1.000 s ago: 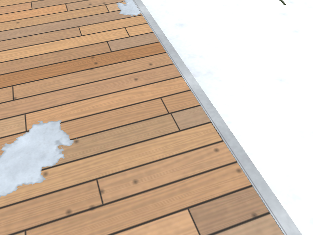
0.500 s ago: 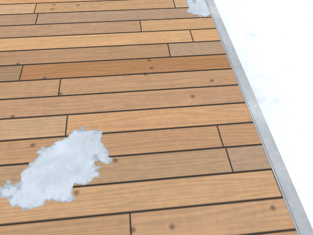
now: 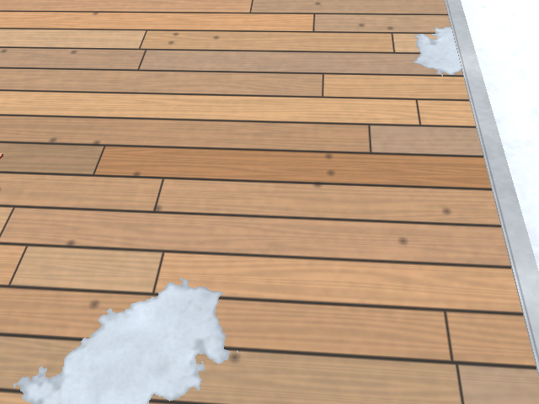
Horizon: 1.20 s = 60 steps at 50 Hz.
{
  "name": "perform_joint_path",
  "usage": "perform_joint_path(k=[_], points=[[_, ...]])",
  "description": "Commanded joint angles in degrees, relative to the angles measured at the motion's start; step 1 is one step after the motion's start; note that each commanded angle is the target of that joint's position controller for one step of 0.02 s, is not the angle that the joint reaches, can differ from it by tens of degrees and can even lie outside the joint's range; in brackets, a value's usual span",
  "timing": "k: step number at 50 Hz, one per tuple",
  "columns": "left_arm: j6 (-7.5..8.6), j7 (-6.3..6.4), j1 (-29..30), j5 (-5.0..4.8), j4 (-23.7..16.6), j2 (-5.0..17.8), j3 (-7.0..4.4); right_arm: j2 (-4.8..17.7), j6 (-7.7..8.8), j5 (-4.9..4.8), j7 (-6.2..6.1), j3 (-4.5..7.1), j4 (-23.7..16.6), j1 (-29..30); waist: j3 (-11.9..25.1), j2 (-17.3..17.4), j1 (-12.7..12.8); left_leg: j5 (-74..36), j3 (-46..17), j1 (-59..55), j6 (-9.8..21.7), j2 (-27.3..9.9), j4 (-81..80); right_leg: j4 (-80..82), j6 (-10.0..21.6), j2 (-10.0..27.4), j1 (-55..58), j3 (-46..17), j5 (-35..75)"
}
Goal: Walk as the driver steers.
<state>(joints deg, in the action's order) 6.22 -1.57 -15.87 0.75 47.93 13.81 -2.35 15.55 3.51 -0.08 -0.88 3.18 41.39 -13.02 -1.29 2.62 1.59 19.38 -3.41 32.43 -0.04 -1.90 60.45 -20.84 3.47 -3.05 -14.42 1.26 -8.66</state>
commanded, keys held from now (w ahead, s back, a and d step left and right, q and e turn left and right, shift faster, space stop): no key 0.16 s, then w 0.84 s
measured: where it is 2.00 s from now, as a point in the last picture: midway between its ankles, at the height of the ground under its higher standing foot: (316, 360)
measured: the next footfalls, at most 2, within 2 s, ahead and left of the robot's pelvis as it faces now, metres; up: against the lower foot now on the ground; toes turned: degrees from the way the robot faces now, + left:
left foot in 0.24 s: +0.19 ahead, +0.13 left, +0.00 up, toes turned -1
right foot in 0.68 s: +0.33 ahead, -0.13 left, +0.00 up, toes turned -2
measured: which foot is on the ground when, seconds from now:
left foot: up 0.00-0.22, down 0.24-0.68, up 0.70-1.00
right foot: down 0.00-0.26, up 0.28-0.66, down 0.68-1.00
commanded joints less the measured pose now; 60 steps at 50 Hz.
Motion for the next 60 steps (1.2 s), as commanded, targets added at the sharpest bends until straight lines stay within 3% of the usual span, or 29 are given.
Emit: perform_joint_path(k=[1,4,8,11,12,13,14,15,16,17,19,22,25,29,31,33,34,35,36,37,39,41,47,50,54,57,58,59,60], points=[[0.22,0.88,3.2,-0.21,-2.9,8.5,-1.63,0.7,-0.09,0.28,-0.40,0.00,-2.8,-3.2,7.0,-8.0,-2.9,-6.3,0.7,-2.5,-1.4,-1.3,-9.7,4.6,9.6,13.9,5.0,-6.8,46.2],[-1.15,1.51,1.9,-0.85,-1.7,9.2,-1.71,0.9,-0.50,0.00,-0.18,-0.11,-3.0,0.7,7.8,-8.5,-1.1,-14.7,1.9,-7.0,-1.5,-0.3,-18.7,4.7,8.2,12.8,4.9,-4.2,41.6],[-2.32,1.61,0.7,-1.15,-0.1,9.2,-1.52,2.2,-0.64,0.14,0.15,0.38,-4.2,5.0,6.2,-8.6,0.2,-14.4,1.5,-8.7,-0.1,0.4,-26.1,2.3,7.8,14.7,7.2,-6.7,33.1],[-3.01,1.73,0.9,-2.21,0.4,9.6,-1.63,3.4,-0.45,0.33,0.36,1.09,-3.8,3.9,5.6,-7.6,-1.1,-14.6,3.2,-15.9,2.6,1.2,-34.8,0.0,6.0,14.1,5.7,-9.7,11.3],[-2.95,1.78,0.1,-1.47,0.5,8.2,-1.18,5.2,-0.48,0.42,0.01,1.79,-3.3,1.5,6.3,-5.9,-1.6,-16.1,0.7,-21.2,4.0,-1.0,-34.1,-2.7,4.7,12.5,2.8,-9.6,3.6],[-2.43,1.48,-1.5,-0.30,0.2,5.7,-0.39,8.0,-0.58,0.37,-0.36,2.46,-3.4,-1.0,8.3,-0.1,-1.0,-20.1,-5.5,-28.8,7.1,-6.9,-33.3,-10.2,3.0,8.2,-3.4,-6.1,-5.4],[-1.69,1.50,-3.6,-0.90,-0.3,2.6,0.44,10.6,-1.05,-0.17,-0.36,3.61,-2.0,-5.1,10.0,11.1,-1.3,-6.8,-17.3,-37.2,13.6,-13.5,-37.5,-21.3,-0.2,1.3,-17.0,2.2,-16.9],[-1.27,1.42,2.5,-1.48,-1.8,6.2,-0.14,9.3,-0.80,-0.66,0.03,3.61,-0.7,-11.8,7.7,11.7,-7.1,3.2,-29.9,-38.6,18.0,-18.2,-44.6,-32.3,-1.2,1.0,-26.3,0.3,-26.8],[-1.19,1.07,5.2,-2.31,-2.8,8.9,-1.17,8.2,0.10,0.03,0.21,2.97,-0.2,-12.1,5.1,9.0,-7.0,8.5,-32.2,-36.8,18.0,-19.0,-46.3,-40.8,-0.5,3.8,-31.2,-3.5,-26.9],[-1.43,0.84,5.4,-2.54,-2.6,8.9,-1.42,7.1,0.79,0.26,0.33,2.51,-1.1,-8.9,3.9,6.0,-5.2,10.5,-28.7,-33.0,16.4,-17.4,-47.0,-43.3,0.0,6.0,-31.0,-4.5,-22.2],[-1.62,0.77,5.4,-1.69,-2.3,7.8,-1.65,5.6,1.43,-0.19,0.47,2.02,-1.8,-3.6,1.9,3.8,-2.6,7.5,-22.5,-26.2,14.3,-14.6,-50.1,-39.7,-0.3,8.6,-28.4,-4.8,-14.9],[-1.76,0.81,5.6,-1.07,-1.6,5.1,-1.06,6.4,1.44,-0.07,0.59,2.42,-1.7,-1.4,2.4,3.9,-1.6,-2.7,-12.1,-20.2,12.8,-10.1,-52.3,-31.7,-2.0,8.1,-21.2,-2.0,-7.0],[-1.76,0.73,9.1,-0.88,-2.3,3.7,-0.20,8.0,1.61,-0.53,0.62,3.04,-0.3,-3.1,2.6,3.6,-2.9,-7.0,-6.8,-18.0,12.2,-8.7,-51.9,-20.9,-2.9,7.0,-15.6,-0.8,-0.8],[-1.54,0.39,12.2,-1.55,-3.5,5.7,-0.33,9.6,1.35,-1.16,0.98,3.49,1.9,-5.8,2.4,4.0,-4.2,-3.7,-7.4,-19.3,11.9,-10.9,-49.9,-14.3,-2.6,6.2,-12.3,-0.6,0.1],[-1.20,0.16,10.9,-1.54,-3.2,6.4,-0.61,9.4,1.04,-1.50,1.03,3.34,2.4,-5.2,2.3,3.5,-2.6,-1.6,-7.3,-18.2,10.6,-11.0,-47.2,-11.1,-1.4,5.7,-7.8,0.0,0.4],[-1.21,0.42,3.6,-1.50,-0.6,7.4,-1.45,7.0,0.63,-1.16,0.91,2.49,2.9,-5.0,3.5,2.4,0.6,0.0,-5.9,-15.0,8.4,-8.6,-40.8,-8.8,-0.3,4.6,1.5,1.0,-1.9],[-1.14,0.99,-2.8,-1.45,0.9,10.4,-2.53,3.9,0.66,-0.54,0.85,1.41,2.6,-4.7,5.5,-2.3,3.2,-1.4,-1.9,-9.8,5.8,-4.8,-29.6,-5.7,1.7,9.7,9.7,-6.0,-5.2],[-1.49,1.40,-7.3,-0.92,1.1,17.0,-4.09,0.0,1.64,0.05,0.71,0.28,0.4,-5.6,7.8,-18.1,3.4,5.2,6.3,6.6,1.4,2.5,-8.4,1.7,8.1,21.9,22.0,-26.3,-13.8],[-1.27,0.77,-10.8,-0.98,1.5,16.6,-3.98,3.3,2.44,-0.54,0.36,0.94,-0.6,-4.7,9.2,-20.4,5.2,12.9,1.0,15.8,1.2,3.2,3.8,8.1,13.3,26.1,23.6,-42.1,-26.4],[-0.73,0.44,-7.4,-1.11,0.6,12.9,-2.83,6.9,2.77,-1.56,0.49,1.82,-0.7,-3.2,5.2,-14.8,3.8,8.3,-1.6,19.7,2.6,-0.5,8.7,8.3,12.0,25.1,20.7,-39.0,-29.9],[-0.34,-0.03,-1.2,-0.63,-1.0,9.3,-1.81,6.3,2.45,-0.84,0.31,1.86,0.0,-1.7,1.8,-9.5,1.2,-1.5,-0.8,17.6,3.5,-3.8,6.4,9.1,8.9,20.2,13.3,-27.9,-20.5],[-0.21,-0.11,0.8,-0.31,-1.2,7.6,-1.25,4.9,1.78,-0.29,0.31,1.93,0.2,-1.7,1.0,-9.5,-0.7,-7.0,-0.8,12.4,3.0,-5.4,2.0,11.1,7.7,17.2,8.3,-20.6,-9.0],[-0.48,1.33,-4.3,-0.91,1.5,8.6,-1.64,1.9,1.20,-0.14,0.60,1.16,-1.6,5.5,0.9,-6.7,0.4,-19.9,1.3,11.8,0.4,-4.5,-12.9,12.5,7.3,14.7,10.5,-9.3,13.6],[-0.80,1.68,-6.9,-1.27,2.7,9.0,-1.63,1.0,1.38,-0.60,1.41,0.58,-2.9,11.2,-0.6,-6.9,2.2,-25.0,2.5,9.5,0.5,-3.4,-21.2,13.1,6.6,14.1,11.2,-6.9,12.8],[-2.34,2.15,-9.5,-1.10,4.4,9.2,-1.45,0.2,2.21,-0.41,3.01,0.00,-4.6,16.7,-2.2,-6.9,3.5,-25.8,4.7,3.8,1.3,-0.3,-29.0,7.8,5.6,14.1,12.9,-4.4,25.1],[-3.04,2.50,-8.0,-1.22,4.7,10.2,-1.76,2.9,2.59,-0.02,3.61,0.72,-4.1,13.8,0.5,-9.2,0.7,-21.7,4.4,-2.5,3.8,1.7,-32.3,1.0,4.0,15.0,16.3,-5.4,34.4],[-3.15,2.63,-6.3,-1.44,4.3,10.6,-1.92,4.3,2.74,0.42,3.41,1.34,-2.5,9.0,3.3,-9.4,-2.2,-23.0,5.2,-8.9,5.1,3.1,-34.7,-4.0,2.9,13.9,16.7,-5.0,39.4],[-3.12,2.59,-5.9,-1.33,4.0,10.1,-1.73,6.7,2.97,0.92,2.99,2.20,-0.3,2.6,7.5,-7.7,-5.1,-32.5,5.2,-19.1,6.8,2.4,-37.3,-12.1,1.0,11.0,14.6,-3.5,39.0],[-2.58,2.47,-7.4,0.16,2.4,7.6,-0.81,10.8,2.95,2.49,2.31,2.85,1.1,-4.8,16.5,-0.9,-6.0,-58.2,-4.6,-39.6,11.2,-8.4,-29.9,-27.2,-1.3,7.6,1.4,-2.4,20.5]])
